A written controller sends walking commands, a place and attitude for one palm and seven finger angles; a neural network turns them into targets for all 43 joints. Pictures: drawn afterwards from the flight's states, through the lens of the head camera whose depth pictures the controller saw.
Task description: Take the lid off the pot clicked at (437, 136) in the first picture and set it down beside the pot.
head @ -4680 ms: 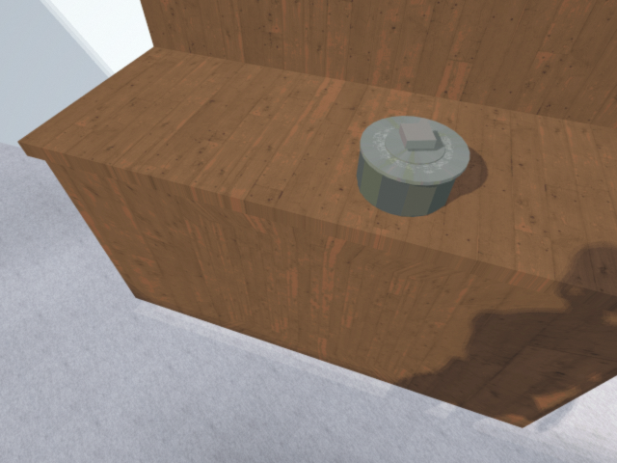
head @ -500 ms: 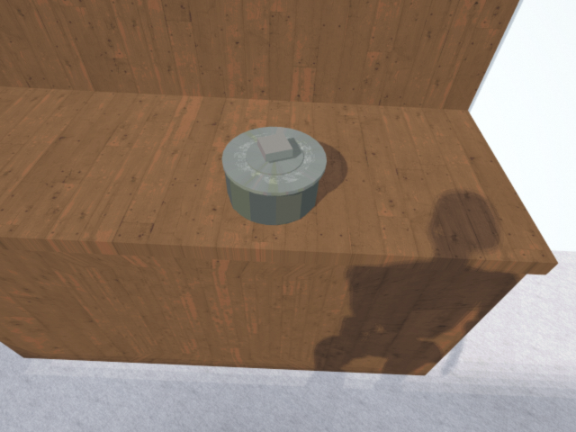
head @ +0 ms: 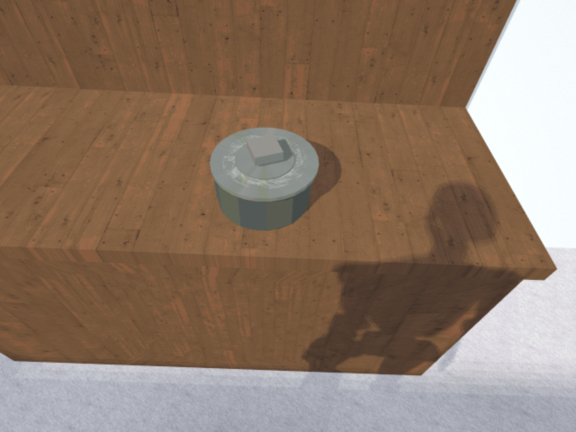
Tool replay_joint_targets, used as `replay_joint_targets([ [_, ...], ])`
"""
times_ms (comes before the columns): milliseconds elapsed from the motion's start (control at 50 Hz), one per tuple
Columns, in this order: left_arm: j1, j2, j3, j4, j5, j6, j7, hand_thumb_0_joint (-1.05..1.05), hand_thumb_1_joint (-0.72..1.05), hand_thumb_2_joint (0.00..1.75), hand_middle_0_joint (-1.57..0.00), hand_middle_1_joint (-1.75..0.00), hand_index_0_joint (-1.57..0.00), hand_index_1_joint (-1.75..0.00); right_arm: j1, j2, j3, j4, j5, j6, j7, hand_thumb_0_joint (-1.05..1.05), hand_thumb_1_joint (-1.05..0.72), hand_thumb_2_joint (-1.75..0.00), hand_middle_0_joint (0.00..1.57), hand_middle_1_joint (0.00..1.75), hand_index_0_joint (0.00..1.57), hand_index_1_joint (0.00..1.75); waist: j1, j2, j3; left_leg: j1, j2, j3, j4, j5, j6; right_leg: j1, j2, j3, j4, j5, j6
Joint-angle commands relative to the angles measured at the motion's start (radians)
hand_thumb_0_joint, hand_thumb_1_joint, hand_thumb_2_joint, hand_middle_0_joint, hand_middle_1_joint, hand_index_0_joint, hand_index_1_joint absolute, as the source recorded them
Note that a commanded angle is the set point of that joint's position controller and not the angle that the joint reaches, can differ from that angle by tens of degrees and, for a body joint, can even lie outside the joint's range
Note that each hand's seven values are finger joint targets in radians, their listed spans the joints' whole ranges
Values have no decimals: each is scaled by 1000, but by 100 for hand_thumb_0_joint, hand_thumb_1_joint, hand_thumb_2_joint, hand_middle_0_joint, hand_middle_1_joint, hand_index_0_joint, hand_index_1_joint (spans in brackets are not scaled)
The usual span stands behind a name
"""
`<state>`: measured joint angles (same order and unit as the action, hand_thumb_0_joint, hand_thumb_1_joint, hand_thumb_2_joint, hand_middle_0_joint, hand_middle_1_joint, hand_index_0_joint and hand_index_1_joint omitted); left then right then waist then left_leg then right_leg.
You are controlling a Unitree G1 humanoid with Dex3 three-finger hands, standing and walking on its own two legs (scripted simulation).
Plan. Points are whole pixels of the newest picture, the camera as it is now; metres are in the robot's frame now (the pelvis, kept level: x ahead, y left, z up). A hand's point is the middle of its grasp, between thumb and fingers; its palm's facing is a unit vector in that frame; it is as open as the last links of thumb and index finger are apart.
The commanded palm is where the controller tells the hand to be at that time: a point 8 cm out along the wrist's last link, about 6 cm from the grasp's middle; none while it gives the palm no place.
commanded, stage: come to a stop and stand still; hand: left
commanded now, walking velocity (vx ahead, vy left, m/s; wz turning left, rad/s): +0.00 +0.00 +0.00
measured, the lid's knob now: (264, 149) +0.56 +0.08 +0.07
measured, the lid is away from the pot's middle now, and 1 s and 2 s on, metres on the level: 0.00 0.00 0.00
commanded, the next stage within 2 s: look again from close up in 0.18 s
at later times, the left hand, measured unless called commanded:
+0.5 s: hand out of the picture +0.00 +0.18 -0.18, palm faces +0.02 -0.98 -0.20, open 7.4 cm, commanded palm none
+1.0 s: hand out of the picture -0.02 +0.20 -0.19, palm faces +0.00 -0.99 -0.17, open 7.4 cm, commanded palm none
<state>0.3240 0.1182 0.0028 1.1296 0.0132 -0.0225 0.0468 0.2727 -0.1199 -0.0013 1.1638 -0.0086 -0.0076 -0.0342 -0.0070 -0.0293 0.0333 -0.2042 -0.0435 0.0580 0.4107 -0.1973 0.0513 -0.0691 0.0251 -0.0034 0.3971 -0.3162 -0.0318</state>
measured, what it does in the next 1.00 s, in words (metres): stands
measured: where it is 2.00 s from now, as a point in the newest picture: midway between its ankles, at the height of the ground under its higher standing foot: outside the picture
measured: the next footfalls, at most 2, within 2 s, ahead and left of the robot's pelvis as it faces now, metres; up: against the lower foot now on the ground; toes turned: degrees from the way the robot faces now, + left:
none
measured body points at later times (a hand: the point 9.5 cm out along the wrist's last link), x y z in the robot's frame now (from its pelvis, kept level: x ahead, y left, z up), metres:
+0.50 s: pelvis +0.00 +0.01 -0.01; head +0.00 +0.01 +0.44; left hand +0.00 +0.23 -0.17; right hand +0.03 -0.22 -0.17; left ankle +0.02 +0.09 -0.74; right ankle -0.06 -0.10 -0.74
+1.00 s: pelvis -0.01 +0.03 -0.01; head +0.01 +0.05 +0.44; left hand -0.02 +0.25 -0.17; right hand +0.03 -0.21 -0.15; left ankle +0.02 +0.09 -0.74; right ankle -0.06 -0.10 -0.74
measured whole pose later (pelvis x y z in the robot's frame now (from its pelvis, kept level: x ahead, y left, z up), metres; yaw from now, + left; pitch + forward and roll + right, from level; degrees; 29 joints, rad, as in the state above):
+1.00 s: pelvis -0.01 +0.03 -0.01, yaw +0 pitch -1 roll -1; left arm 0.34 0.18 -0.02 1.04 0.02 0.00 0.04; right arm 0.25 -0.15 0.01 1.05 0.00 -0.01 -0.02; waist 0.01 -0.05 0.03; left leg -0.26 -0.06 0.07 0.51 -0.24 0.09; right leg -0.11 0.01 0.01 0.47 -0.35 0.00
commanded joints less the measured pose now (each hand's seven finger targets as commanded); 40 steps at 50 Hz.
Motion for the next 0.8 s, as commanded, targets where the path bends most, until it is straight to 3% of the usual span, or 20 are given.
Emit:
replay_joint_targets([
  [0, 104, 87, 20, -12, -2, -8, 6, 0, 90, 90, -20, -30, -20, -30, 46, -91, -15, -29, 2, -18, -9, 0, -90, -90, 20, 30, 20, 30, 12, -5, 20, 81, 139, -147, -36, 215, -2, -103, -133, 94, -75, 285, -12],
  [240, 101, 88, 18, -7, -1, -6, 6, 0, 90, 90, -20, -30, -20, -30, 27, -103, -15, -33, 0, -15, -9, 0, -90, -90, 20, 30, 20, 30, 9, 13, 40, 98, 139, -149, -48, 200, -4, -116, -135, 96, -84, 256, -13],
  [260, 131, 107, 1, -14, 25, -40, 39, 0, 90, 90, -20, -30, -20, -30, -18, -142, -6, -112, 2, -35, 3, 0, -90, -90, 20, 30, 20, 30, 12, 84, 65, 49, 134, -102, 166, 449, -25, -179, -149, 119, -46, 596, 20],
  [280, 99, 140, 10, -60, 9, -40, 33, 0, 90, 90, -20, -30, -20, -30, 31, -104, -3, -126, -2, -28, 9, 0, -90, -90, 20, 30, 20, 30, -17, 53, 1, 5, 125, -117, 138, 134, -14, -115, -176, 130, -40, 452, -17],
  [300, 74, 143, 14, -78, 2, -31, 18, 0, 90, 90, -20, -30, -20, -30, 12, -92, -14, -136, -7, -22, 9, 0, -90, -90, 20, 30, 20, 30, -4, 102, -62, 26, 106, -113, 106, 117, -17, -73, -183, 131, -5, 477, -51],
  [340, 69, 120, 8, -93, -2, -33, 15, 0, 90, 90, -20, -30, -20, -30, 17, -124, -16, -157, -3, -14, 7, 0, -90, -90, 20, 30, 20, 30, -11, 26, -50, -8, 120, -132, 121, 107, -10, -112, -146, 120, -8, 291, -55],
  [380, 76, 111, 3, -98, 0, -31, 15, 0, 90, 90, -20, -30, -20, -30, 19, -131, -17, -163, -3, -19, 7, 0, -90, -90, 20, 30, 20, 30, -8, -4, -41, -1, 127, -138, 110, 151, -3, -122, -131, 111, 12, 298, -52],
  [460, 79, 114, 3, -116, 4, -16, 14, 0, 90, 90, -20, -30, -20, -30, 17, -142, -16, -173, -3, -17, 7, 0, -90, -90, 20, 30, 20, 30, 1, 9, 25, -24, 133, -158, 82, 140, 6, -166, -107, 97, 20, 182, -45],
  [480, 78, 118, 2, -119, 3, -13, 14, 0, 90, 90, -20, -30, -20, -30, 19, -143, -14, -173, -2, -17, 7, 0, -90, -90, 20, 30, 20, 30, 2, -12, 32, -31, 134, -164, 68, 124, 9, -165, -101, 93, 18, 154, -42],
  [540, 73, 127, 2, -132, 4, -2, 11, 0, 90, 90, -20, -30, -20, -30, -1, -151, -15, -181, -2, -13, 8, 0, -90, -90, 20, 30, 20, 30, 8, 15, 74, -52, 135, -174, 37, 45, 12, -196, -92, 91, 13, 64, -40],
  [700, 80, 154, 3, -149, 4, 5, 7, 0, 90, 90, -20, -30, -20, -30, -3, -159, -14, -186, 1, -24, 8, 0, -90, -90, 20, 30, 20, 30, 22, 17, 4, -4, 143, -182, 10, 100, 23, -156, -88, 68, 25, 95, -22],
  [780, 79, 153, 0, -144, 3, 7, 7, 0, 90, 90, -20, -30, -20, -30, -5, -160, -14, -176, 3, -25, 6, 0, -90, -90, 20, 30, 20, 30, 18, 51, 9, 9, 146, -183, -4, 109, 22, -164, -92, 77, 16, 96, -17],
])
